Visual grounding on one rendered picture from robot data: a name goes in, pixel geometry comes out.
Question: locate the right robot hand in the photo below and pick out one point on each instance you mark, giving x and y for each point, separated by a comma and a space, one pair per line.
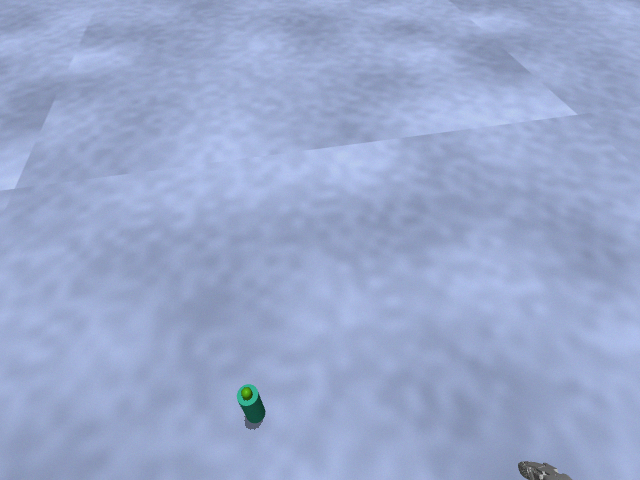
537, 471

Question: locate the bottle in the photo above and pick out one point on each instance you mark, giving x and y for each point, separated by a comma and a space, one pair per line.
251, 403

